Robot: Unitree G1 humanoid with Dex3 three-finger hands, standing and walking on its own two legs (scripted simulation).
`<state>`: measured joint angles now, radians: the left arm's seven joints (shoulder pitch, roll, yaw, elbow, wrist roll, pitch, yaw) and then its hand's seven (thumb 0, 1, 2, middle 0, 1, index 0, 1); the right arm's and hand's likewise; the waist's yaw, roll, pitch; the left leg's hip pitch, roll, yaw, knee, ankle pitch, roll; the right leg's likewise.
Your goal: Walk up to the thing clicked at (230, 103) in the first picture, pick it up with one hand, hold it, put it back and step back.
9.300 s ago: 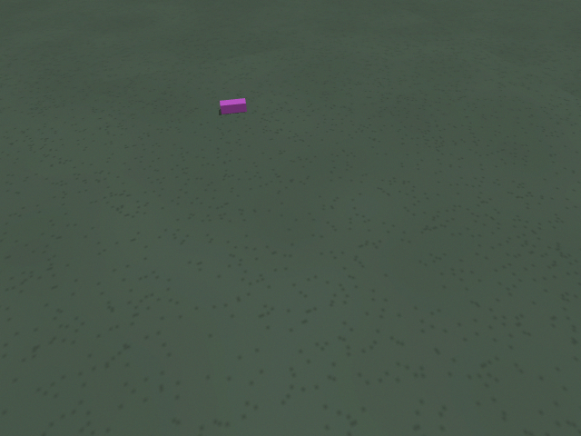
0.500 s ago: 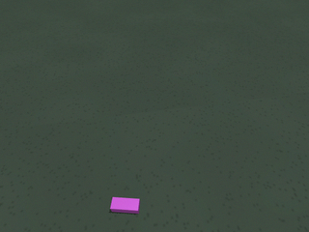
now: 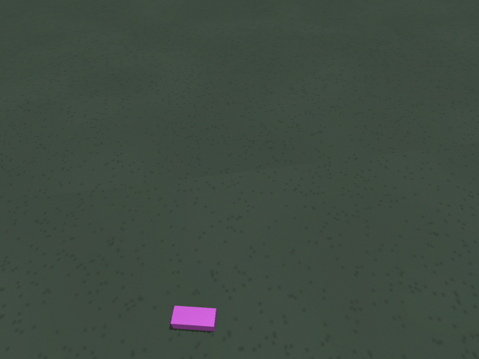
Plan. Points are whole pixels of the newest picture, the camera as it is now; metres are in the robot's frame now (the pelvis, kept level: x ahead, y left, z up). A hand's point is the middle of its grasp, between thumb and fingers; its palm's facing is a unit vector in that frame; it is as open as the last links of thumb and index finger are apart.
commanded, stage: stand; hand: left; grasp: from above
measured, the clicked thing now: (194, 318) +0.42 +0.21 -0.75
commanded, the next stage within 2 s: rise first in 0.68 s
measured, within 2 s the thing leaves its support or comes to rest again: neither
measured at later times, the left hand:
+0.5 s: hand out of the picture +0.07 +0.25 -0.16, palm faces -0.03 -0.94 -0.34, open 7.4 cm
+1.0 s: hand out of the picture +0.14 +0.25 -0.17, palm faces -0.01 -0.94 -0.33, open 8.9 cm
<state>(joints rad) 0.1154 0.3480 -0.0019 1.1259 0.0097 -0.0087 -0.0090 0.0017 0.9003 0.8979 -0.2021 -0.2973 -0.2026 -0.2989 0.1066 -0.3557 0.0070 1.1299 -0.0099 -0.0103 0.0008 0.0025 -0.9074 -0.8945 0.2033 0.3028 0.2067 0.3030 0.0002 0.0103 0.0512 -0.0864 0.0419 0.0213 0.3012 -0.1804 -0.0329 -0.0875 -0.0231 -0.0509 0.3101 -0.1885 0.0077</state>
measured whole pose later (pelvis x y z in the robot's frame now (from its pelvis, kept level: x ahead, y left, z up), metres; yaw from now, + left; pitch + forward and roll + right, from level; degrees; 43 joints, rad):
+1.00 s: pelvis -0.02 +0.00 -0.02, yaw +0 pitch +5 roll +0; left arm -0.05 0.34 0.13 1.06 0.08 -0.02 -0.03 0.00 0.55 0.96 -0.11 -0.65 -0.12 -0.65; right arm 0.21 -0.27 -0.02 0.82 0.02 -0.05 -0.03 0.00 -0.92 -0.90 0.20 0.30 0.21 0.30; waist -0.02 -0.01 0.03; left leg -0.40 0.04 0.02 0.58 -0.27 -0.03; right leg -0.40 -0.03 -0.04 0.58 -0.28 0.01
